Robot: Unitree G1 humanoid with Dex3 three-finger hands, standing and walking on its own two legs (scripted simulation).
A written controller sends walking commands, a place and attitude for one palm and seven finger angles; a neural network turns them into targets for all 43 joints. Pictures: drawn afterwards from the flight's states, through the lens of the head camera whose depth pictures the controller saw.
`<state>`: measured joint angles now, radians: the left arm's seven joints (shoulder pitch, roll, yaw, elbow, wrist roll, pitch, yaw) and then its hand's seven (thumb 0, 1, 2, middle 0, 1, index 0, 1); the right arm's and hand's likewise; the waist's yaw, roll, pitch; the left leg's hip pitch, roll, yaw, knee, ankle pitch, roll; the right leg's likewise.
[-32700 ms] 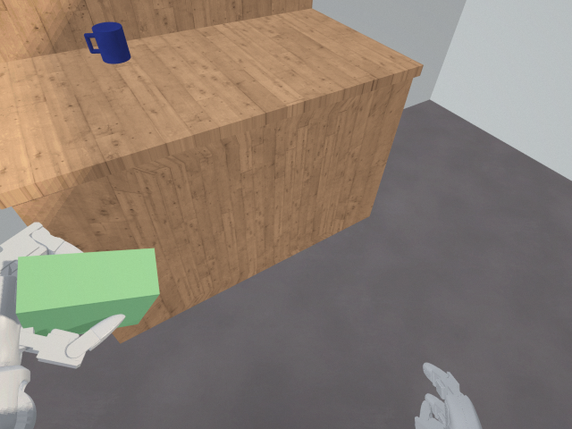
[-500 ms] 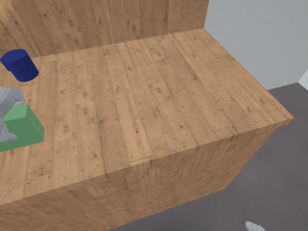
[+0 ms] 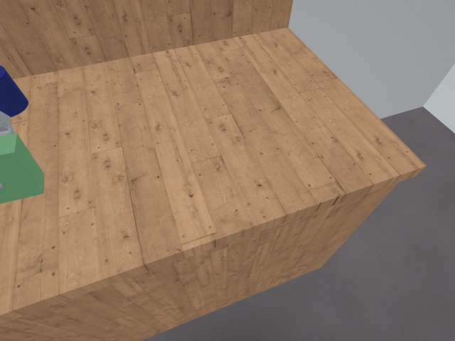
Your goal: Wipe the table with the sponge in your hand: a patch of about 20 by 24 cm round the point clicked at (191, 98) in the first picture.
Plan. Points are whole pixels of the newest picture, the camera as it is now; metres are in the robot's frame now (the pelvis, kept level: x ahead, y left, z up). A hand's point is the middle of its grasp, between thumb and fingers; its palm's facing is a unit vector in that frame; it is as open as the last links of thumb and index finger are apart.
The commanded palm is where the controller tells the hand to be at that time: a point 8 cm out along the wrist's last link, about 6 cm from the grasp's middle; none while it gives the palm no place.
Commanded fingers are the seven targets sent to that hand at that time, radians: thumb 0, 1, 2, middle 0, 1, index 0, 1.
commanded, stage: slide across to the middle lane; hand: left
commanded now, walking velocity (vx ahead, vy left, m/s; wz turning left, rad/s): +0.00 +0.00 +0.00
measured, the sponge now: out of the picture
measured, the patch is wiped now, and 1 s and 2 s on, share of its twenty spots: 0.60 0.70 0.75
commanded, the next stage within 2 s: wipe back along the middle lane in 0.64 s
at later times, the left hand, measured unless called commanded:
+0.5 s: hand (19, 141) +0.39 +0.39 +0.12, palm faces -0.06 +0.00 -1.00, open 9.2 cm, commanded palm +0.36 +0.37 +0.18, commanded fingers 0.00 0.10 1.30 -1.20 -1.60 -1.20 -1.60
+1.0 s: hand (45, 148) +0.38 +0.34 +0.12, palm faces -0.07 -0.01 -1.00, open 9.2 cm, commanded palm +0.34 +0.33 +0.17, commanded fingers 0.00 0.10 1.30 -1.20 -1.60 -1.20 -1.60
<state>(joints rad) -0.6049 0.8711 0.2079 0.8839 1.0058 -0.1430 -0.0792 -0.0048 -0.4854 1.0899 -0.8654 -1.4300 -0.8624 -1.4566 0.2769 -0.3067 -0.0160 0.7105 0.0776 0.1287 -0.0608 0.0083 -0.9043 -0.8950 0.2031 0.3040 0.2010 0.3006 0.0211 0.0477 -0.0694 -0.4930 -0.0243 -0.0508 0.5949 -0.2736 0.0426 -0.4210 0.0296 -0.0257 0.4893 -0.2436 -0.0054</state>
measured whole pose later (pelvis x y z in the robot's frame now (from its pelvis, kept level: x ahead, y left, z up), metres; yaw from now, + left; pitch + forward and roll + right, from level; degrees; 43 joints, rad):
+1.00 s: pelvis +0.02 +0.00 +0.01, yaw +0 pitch +6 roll -1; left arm -0.45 0.64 0.03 0.52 0.95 0.14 -0.08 0.00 -0.46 1.08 -0.84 -1.45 -0.83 -1.48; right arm 0.19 -0.28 0.02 0.66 0.07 0.11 -0.04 0.01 -0.90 -0.90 0.20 0.30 0.20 0.30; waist 0.03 0.07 -0.06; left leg -0.32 -0.04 -0.05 0.48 -0.26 0.04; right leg -0.26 0.01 -0.02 0.40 -0.24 0.00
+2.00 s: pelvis +0.02 -0.01 +0.01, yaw +0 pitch +2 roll -1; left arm 0.00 0.54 0.00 -0.03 0.90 0.33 0.00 0.01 -0.44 1.08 -0.80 -1.49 -0.80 -1.51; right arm 0.11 -0.28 0.03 0.63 0.08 0.10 -0.02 0.01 -0.91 -0.90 0.20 0.30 0.20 0.30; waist 0.09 0.10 -0.08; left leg -0.25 -0.03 -0.03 0.51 -0.29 0.03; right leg -0.21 0.02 0.00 0.46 -0.28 -0.01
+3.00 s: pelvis +0.00 -0.04 +0.01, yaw +0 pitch -2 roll +0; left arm 0.00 0.48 -0.14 -0.12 0.91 0.43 -0.02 0.02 -0.47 1.08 -0.82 -1.47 -0.85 -1.43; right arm 0.05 -0.25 0.06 0.65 0.07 0.04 -0.04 0.01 -0.90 -0.90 0.20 0.30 0.20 0.30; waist 0.11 0.11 -0.05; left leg -0.20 -0.01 -0.04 0.48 -0.25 0.00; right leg -0.18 0.04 -0.01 0.48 -0.27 -0.05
